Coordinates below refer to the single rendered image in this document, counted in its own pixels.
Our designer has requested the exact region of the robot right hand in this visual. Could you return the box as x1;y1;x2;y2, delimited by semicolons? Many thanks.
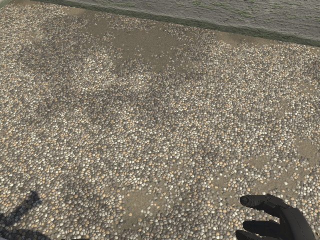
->
235;193;318;240

